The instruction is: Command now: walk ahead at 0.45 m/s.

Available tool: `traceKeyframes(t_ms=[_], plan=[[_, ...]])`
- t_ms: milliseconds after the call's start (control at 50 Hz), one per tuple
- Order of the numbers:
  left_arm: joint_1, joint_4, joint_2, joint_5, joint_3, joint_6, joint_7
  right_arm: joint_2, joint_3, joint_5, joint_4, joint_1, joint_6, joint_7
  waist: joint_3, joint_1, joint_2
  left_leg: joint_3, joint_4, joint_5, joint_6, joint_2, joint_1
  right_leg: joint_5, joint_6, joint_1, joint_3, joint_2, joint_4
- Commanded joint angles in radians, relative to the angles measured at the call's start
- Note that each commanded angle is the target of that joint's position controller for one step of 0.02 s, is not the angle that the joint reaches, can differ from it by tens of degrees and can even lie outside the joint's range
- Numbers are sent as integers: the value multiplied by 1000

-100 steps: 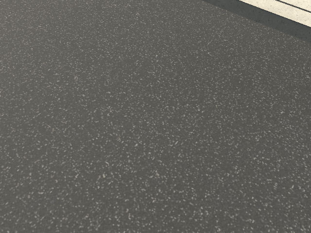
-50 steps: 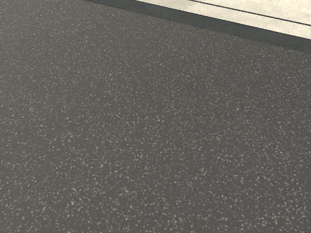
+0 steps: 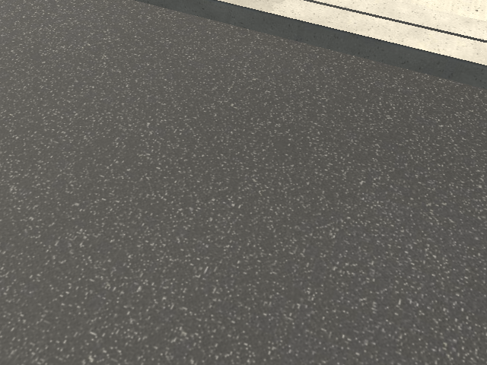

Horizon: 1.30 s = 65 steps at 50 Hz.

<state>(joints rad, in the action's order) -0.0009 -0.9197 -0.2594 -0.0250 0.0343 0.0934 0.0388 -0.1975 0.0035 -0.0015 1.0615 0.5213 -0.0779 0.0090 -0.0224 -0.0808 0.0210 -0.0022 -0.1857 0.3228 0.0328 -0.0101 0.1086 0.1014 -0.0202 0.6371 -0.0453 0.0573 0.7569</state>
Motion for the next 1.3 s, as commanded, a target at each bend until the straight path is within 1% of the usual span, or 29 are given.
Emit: traceKeyframes(t_ms=[20, 80, 120, 140, 160, 180, 200, 240, 300, 360, 480, 580, 640, 680, 700, 720, 740, 760, 800, 880, 1000, 1100, 1160, 1180, 1200, 1220, 1240, 1260, 1300], plan=[[182, 124, -27, -6, -9, 6, 6, -198, 42, 12, -33, 13, -15, 14, -134, 20, -146, 93, 119, -423, 134, 219, -169, -108, -7, -85, -26, -40, -164], [125, 132, -95, -6, 18, 10, 8, -209, 56, 16, -34, -9, -9, 14, -66, 87, -158, 67, -4, -757, 99, 258, -40, -90, -58, -180, -13, -66, -220], [-123, 61, -155, -10, 57, 4, -3, -211, 60, 4, -47, -33, 13, 14, 99, 210, -170, 20, -300, -1024, 62, 222, -49, -57, -106, -477, -40, -113, -216], [-295, 17, -195, -6, 76, -3, -13, -197, 51, -7, -67, -42, 16, 13, 202, 278, -137, 16, -547, -843, 38, 190, -243, -25, -149, -762, 72, -10, -189], [-427, -10, -285, 18, 96, -8, -17, -46, 12, -8, -84, 90, 0, -3, 393, 216, 138, 4, -986, -225, -29, 7, -625, 225, -328, -1129, 576, 282, -265], [-412, -20, -208, 16, 70, -9, -12, -66, 15, 15, -70, 54, -32, -10, 419, 226, 180, 150, -1166, 224, -10, -44, -736, 346, -344, -1085, 848, 335, -474], [-296, -9, -158, 7, 53, -1, -10, -149, 42, 50, -117, -63, -51, -12, 207, 195, 151, 138, -1224, 178, 15, 18, -839, 361, -286, -914, 707, 294, -510], [-137, 21, -88, 19, 31, 15, -2, -168, 55, 45, -138, -165, -55, 2, 44, 119, 10, 90, -1124, 9, 28, 118, -764, 156, -233, -578, 440, 222, -563], [-109, 1, -57, 31, 23, 28, 2, -99, 59, 31, -123, -97, -8, 11, 15, 41, 56, 89, -1018, -41, 19, 170, -621, 73, -210, -381, 250, 157, -639], [-163, -32, -103, 38, 32, 37, -18, -119, 69, 23, -170, -192, 11, 17, -41, 46, 43, 98, -916, -146, -9, 181, -721, 37, -221, -355, 162, 161, -691], [-243, -43, -141, 32, 34, 33, -50, -98, 61, 18, -245, -402, -5, -13, -53, 115, 6, 45, -561, -446, -14, 134, -763, -82, -169, -475, -3, 142, -696], [-345, -71, -161, 18, 42, -4, -54, -89, 47, 23, -331, -536, -5, -50, -84, 162, -12, -1, -433, -345, 18, 113, -856, -179, -148, -719, -52, 210, -607], [-316, -48, -197, 16, 54, -32, -60, -131, 64, 25, -366, -496, -1, -71, -24, 110, 41, -80, -419, -181, 67, 45, -737, -589, -114, -780, -98, 226, -430], [-293, -22, -195, 22, 52, -51, -70, -222, 117, 30, -313, -234, 4, -66, 129, -29, 39, -109, -364, -197, 127, -47, -369, -768, -65, -680, -154, 173, -61], [-314, 11, -163, 41, 36, -41, -71, -325, 152, 29, -287, -73, 15, -43, 249, -76, -99, 169, -355, -203, 201, 123, -45, -447, -20, -414, -167, 125, 272], [-382, 52, -27, 44, -6, -1, -49, -376, 157, 31, -312, -110, 11, -42, 360, 23, -318, 774, -186, -26, 404, 355, 276, 407, 38, 23, -43, -121, 628], [-282, 66, -137, 11, 17, 48, -30, -290, 130, 17, -318, -83, 7, -43, 391, -39, -193, 806, -107, -11, 366, 352, 307, 426, 1, 136, 155, -73, 685], [-196, 100, -162, -21, 24, 69, -23, -241, 118, 7, -320, -117, 2, -37, 264, -39, -151, 638, -116, -98, 318, 314, 213, 353, -24, 184, 146, -29, 659], [-175, 96, -154, 12, 32, 68, -37, -193, 103, 6, -352, -249, -7, -37, 129, 47, -4, 423, -96, -331, 270, 237, -75, 246, -17, 79, 137, 50, 462], [-193, 118, -116, 38, 36, 17, -41, -210, 105, 12, -372, -273, -10, -22, 65, 105, -35, 311, -28, -466, 276, 180, -286, 176, 47, -23, 114, 58, 281], [24, 196, -77, 31, 20, 21, -37, -243, 117, 20, -361, -199, 7, 5, 21, 30, -96, 230, -38, -309, 190, 95, -375, -190, 80, -110, 82, -28, -161], [59, 232, -136, 17, 38, 39, -22, -230, 117, 26, -346, -160, 19, 11, 25, 31, -131, 362, -147, -231, 162, 152, -259, -130, 46, -156, 132, -42, -275], [-104, 195, -180, 22, 66, 56, -24, -199, 106, 19, -367, -189, 29, 14, 93, 120, -152, 381, -316, -315, 119, 106, -256, -47, -13, -386, 108, -40, -333], [-246, 181, -228, 39, 81, 59, -31, -145, 84, 8, -388, -195, 26, 10, 222, 183, -77, 312, -562, -237, 82, 45, -360, -2, -72, -629, 230, 99, -309], [-361, 156, -315, 52, 103, 46, -34, -76, 64, 28, -414, -57, 16, 8, 355, 137, 227, 177, -903, 176, 5, -103, -718, 156, -235, -989, 662, 335, -369], [-363, 149, -248, 24, 91, 39, -27, -162, 72, 46, -402, -29, 13, 11, 341, 141, 263, 185, -1077, 277, -6, -38, -887, 388, -262, -1004, 858, 387, -439], [-313, 173, -166, 20, 70, 33, -30, -238, 91, 43, -402, -124, 19, 12, 207, 168, 141, 187, -1131, 185, -12, 8, -929, 418, -212, -888, 709, 339, -460], [-262, 181, -140, 27, 60, 24, -32, -243, 95, 30, -415, -194, 25, 14, 125, 160, 67, 148, -1119, 105, -16, 46, -904, 307, -174, -760, 557, 294, -467], [-210, 172, -105, 40, 46, 18, -34, -212, 99, 20, -437, -240, 31, 5, 38, 119, 71, 141, -1037, 19, -15, 101, -835, 120, -151, -583, 377, 221, -516]])
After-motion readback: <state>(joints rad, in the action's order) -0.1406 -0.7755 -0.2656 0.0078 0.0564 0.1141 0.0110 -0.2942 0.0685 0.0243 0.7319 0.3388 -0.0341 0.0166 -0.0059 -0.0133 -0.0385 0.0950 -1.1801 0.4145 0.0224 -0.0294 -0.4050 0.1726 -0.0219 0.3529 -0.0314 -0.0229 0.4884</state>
